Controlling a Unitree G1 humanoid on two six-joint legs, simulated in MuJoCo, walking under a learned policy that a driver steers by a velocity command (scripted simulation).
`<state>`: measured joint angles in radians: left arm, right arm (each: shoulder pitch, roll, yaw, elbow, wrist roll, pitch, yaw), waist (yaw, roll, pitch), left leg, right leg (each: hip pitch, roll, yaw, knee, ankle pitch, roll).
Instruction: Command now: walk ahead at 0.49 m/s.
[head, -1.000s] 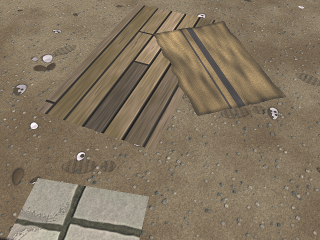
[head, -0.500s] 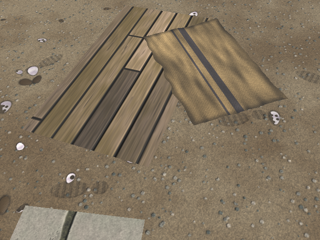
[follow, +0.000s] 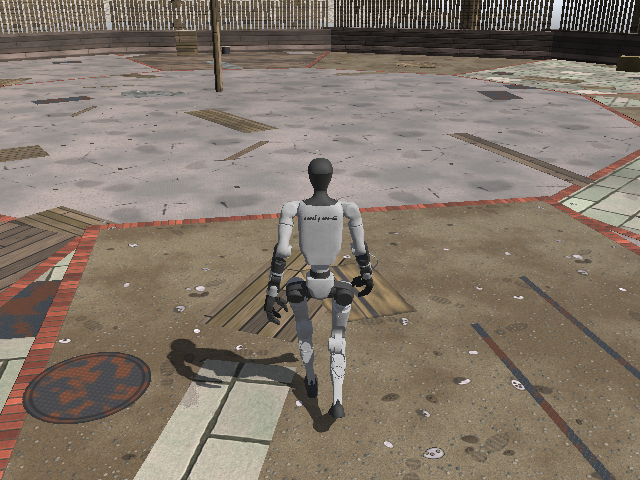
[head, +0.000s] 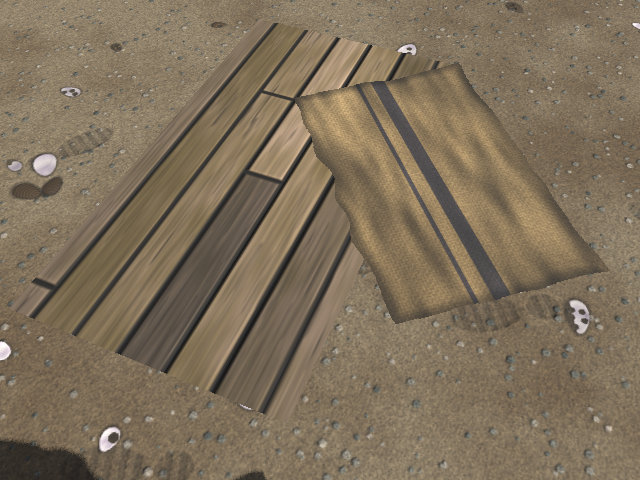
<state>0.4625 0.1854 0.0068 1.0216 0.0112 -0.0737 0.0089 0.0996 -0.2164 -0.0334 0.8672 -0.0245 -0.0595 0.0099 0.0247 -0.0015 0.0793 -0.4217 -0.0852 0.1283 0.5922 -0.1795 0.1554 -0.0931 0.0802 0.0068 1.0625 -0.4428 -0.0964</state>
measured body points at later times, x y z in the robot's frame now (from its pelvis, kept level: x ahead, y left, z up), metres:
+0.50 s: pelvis +0.28 -0.04 +0.01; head +0.31 -0.04 +0.46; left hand +0.49 +0.17 -0.09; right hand +0.16 -0.26 -0.13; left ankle +0.10 +0.04 -0.71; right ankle +0.40 -0.12 -0.72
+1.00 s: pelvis +0.54 -0.04 +0.02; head +0.57 -0.04 +0.47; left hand +0.43 +0.18 -0.12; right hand +0.74 -0.25 -0.09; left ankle +0.69 +0.06 -0.69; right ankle +0.40 -0.12 -0.72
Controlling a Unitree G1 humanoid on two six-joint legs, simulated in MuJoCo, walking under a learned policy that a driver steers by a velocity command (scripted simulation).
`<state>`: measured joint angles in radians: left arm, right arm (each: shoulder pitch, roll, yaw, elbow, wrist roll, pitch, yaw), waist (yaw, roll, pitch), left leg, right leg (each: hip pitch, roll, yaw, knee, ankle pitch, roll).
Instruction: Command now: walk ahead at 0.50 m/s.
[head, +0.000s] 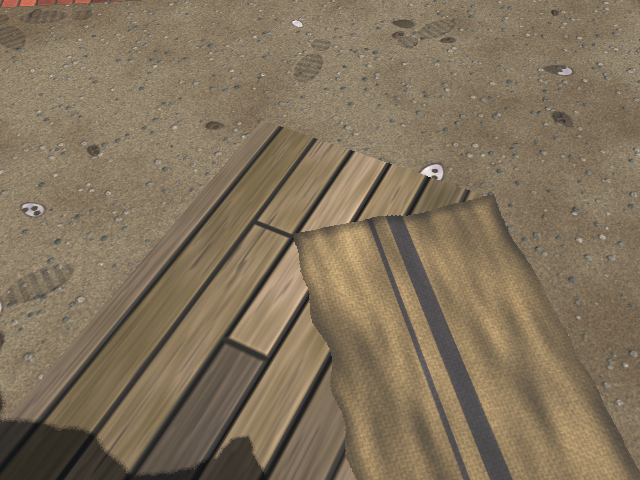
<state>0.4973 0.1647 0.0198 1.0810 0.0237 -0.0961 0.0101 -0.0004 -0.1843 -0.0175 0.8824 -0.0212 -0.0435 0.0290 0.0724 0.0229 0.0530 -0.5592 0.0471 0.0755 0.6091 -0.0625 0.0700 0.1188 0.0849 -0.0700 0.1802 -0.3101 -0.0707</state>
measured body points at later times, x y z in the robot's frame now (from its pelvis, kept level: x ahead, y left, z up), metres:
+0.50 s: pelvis +0.26 +0.03 +0.00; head +0.28 +0.03 +0.45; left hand +0.42 +0.24 -0.13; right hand +0.17 -0.20 -0.14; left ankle +0.17 +0.09 -0.74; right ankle +0.41 -0.11 -0.69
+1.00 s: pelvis +0.49 -0.04 +0.01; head +0.53 -0.08 +0.45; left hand +0.61 +0.21 -0.12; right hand +0.55 -0.33 -0.12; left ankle +0.68 +0.06 -0.67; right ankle +0.43 -0.07 -0.74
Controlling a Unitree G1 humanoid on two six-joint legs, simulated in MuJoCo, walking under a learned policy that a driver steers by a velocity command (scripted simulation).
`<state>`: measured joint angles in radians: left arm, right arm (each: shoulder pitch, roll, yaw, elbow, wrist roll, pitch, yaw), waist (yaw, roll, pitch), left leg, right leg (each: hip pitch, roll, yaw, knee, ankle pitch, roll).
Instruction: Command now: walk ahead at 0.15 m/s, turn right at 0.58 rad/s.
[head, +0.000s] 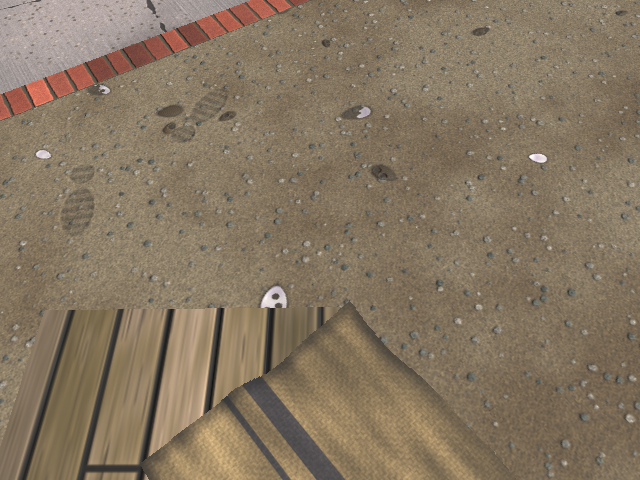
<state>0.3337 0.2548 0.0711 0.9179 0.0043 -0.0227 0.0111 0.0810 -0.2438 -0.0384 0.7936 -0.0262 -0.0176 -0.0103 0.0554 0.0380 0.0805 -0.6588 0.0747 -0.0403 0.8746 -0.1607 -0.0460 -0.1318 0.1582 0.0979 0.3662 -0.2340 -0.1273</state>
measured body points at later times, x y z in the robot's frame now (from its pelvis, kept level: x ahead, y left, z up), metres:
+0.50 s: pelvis +0.07 +0.04 +0.00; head +0.11 +0.05 +0.44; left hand +0.17 +0.31 -0.14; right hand +0.16 -0.23 -0.13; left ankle +0.17 +0.11 -0.74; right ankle +0.06 -0.10 -0.70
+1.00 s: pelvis +0.05 +0.02 +0.00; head +0.08 +0.03 +0.45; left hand +0.03 +0.31 -0.12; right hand +0.28 -0.17 -0.12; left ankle -0.02 +0.12 -0.71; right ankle +0.08 -0.08 -0.74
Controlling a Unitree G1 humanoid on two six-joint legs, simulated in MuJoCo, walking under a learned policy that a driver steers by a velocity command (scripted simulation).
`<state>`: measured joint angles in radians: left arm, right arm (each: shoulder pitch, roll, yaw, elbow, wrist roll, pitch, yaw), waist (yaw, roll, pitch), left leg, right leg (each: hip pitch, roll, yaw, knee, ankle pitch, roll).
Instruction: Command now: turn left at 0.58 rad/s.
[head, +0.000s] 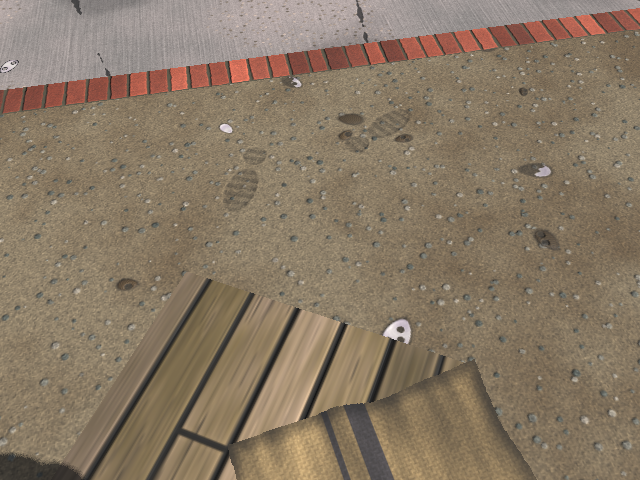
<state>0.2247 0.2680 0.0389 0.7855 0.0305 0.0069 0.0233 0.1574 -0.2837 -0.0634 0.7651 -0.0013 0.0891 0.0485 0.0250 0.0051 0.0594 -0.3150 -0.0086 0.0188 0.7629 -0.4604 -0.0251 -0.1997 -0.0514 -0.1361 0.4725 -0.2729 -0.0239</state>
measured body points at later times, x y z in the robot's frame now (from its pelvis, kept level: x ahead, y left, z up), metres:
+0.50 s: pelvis -0.01 +0.03 +0.00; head +0.01 +0.03 +0.45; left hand +0.03 +0.30 -0.14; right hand +0.13 -0.21 -0.13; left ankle -0.03 +0.10 -0.74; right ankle +0.00 -0.09 -0.74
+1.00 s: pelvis -0.01 +0.00 +0.01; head +0.00 +0.00 +0.46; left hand +0.00 +0.25 -0.14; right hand +0.04 -0.24 -0.15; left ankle -0.03 +0.11 -0.74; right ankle +0.00 -0.09 -0.74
